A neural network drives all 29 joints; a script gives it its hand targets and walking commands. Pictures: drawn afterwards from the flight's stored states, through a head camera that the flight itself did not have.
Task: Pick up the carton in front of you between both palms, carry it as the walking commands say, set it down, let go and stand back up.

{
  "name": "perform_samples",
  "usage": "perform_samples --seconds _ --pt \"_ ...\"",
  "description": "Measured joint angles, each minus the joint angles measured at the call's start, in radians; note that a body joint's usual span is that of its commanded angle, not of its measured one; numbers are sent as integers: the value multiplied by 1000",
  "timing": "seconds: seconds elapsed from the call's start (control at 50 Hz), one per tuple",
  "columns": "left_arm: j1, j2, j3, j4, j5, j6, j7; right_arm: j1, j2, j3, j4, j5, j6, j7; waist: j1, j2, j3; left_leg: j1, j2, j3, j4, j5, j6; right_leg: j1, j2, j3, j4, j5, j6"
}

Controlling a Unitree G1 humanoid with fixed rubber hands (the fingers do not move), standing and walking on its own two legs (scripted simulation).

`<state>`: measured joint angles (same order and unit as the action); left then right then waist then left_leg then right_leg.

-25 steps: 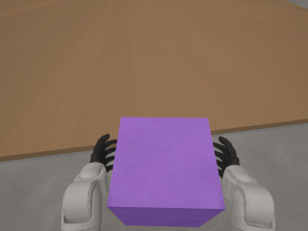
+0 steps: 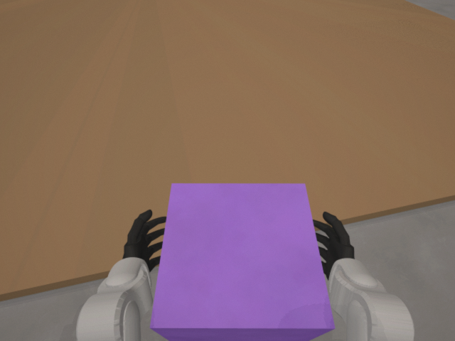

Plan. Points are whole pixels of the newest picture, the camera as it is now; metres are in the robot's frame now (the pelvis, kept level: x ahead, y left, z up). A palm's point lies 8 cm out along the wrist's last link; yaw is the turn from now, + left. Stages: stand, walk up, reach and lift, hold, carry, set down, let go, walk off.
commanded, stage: carry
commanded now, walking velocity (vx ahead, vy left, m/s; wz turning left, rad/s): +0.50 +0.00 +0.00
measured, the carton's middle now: (237, 272) +0.24 -0.01 +0.02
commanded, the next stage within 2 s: none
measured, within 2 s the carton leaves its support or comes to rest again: neither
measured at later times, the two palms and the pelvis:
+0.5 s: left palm (168, 117) +0.59 +0.13 +0.10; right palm (292, 112) +0.61 -0.18 +0.09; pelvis +0.25 -0.04 -0.02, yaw +3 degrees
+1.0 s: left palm (167, 105) +0.68 +0.14 +0.07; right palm (279, 103) +0.69 -0.16 +0.07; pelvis +0.36 -0.02 -0.02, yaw +1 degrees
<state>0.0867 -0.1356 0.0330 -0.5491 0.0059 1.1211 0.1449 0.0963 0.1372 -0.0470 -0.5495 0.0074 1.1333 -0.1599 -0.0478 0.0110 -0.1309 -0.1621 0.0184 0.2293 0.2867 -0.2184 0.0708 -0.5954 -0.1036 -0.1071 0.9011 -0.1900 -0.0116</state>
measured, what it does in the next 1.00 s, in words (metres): walks ahead: right foot, then left foot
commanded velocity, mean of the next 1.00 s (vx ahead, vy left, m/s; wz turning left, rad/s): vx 0.04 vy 0.00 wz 0.00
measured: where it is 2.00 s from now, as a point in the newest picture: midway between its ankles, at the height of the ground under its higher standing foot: outside the picture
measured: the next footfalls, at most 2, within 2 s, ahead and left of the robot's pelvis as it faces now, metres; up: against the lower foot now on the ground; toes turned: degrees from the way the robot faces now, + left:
right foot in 0.24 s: +0.36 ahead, -0.11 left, +0.00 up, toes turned -8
left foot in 0.54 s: +0.34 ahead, +0.09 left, +0.00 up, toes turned +8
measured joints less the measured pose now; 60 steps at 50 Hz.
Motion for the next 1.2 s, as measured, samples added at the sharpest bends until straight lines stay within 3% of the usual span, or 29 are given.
perform_samples --seconds 0.1,0.2,0.24,0.28,0.32,0.36,0.4,0.48,0.56,0.66,0.84,1.2 --pt "-27 3 9 -40 5 7 13 -53 -7 1 -11 7 6 2 14 -13 0 136 1 -16 -56 -64 -30 -36 3 -28 -207 102 3" --pt "-161 10 61 1 -19 23 50 -182 -11 -32 30 19 17 -21 25 -15 30 235 9 -31 5 -197 -71 5 42 -80 -338 175 -32" --pt "-244 13 83 53 -25 21 62 -244 -11 -61 56 18 18 -39 38 -14 50 228 27 -27 152 -287 -86 76 68 -110 -405 196 -55" --pt "-336 6 100 127 -33 8 73 -330 -44 -94 111 20 16 -55 68 23 84 108 59 -75 462 -300 -82 67 87 -125 -328 90 -109" --pt "-409 5 115 177 -47 7 81 -407 -68 -126 169 32 11 -67 79 33 128 -52 25 -161 761 -308 -68 73 86 -126 -309 57 -106" --pt "-447 -4 141 196 -48 1 82 -465 -62 -157 208 41 5 -70 77 34 162 -176 8 -190 870 -281 -49 102 89 -126 -347 60 -100" --pt "-473 -19 176 202 -40 -16 76 -512 -42 -183 233 37 -7 -66 74 34 186 -252 13 -194 805 -252 -42 136 93 -125 -394 63 -104" --pt "-531 -21 214 214 -33 -54 61 -593 -31 -207 263 25 -39 -62 71 32 212 -299 16 -197 521 -231 -50 176 97 -118 -420 40 -100" --pt "-598 3 227 257 -26 -62 62 -657 -41 -217 306 14 -54 -69 58 24 207 -250 19 -170 284 15 -48 188 96 -113 -342 -41 -85" --pt "-638 23 249 323 -11 -35 63 -681 -25 -229 364 -5 -40 -66 44 -20 162 -217 7 -152 319 -81 -63 212 78 -94 -296 -116 -63" --pt "-599 -22 273 380 39 -22 37 -613 7 -245 397 -46 -28 -31 43 -13 112 -182 7 -137 341 -119 -56 244 72 -81 -273 -147 -45" --pt "-520 -16 245 476 37 -134 36 -527 13 -228 480 -51 -140 -26 53 -13 92 -132 4 -122 316 -161 -48 293 73 -58 -303 -179 -22"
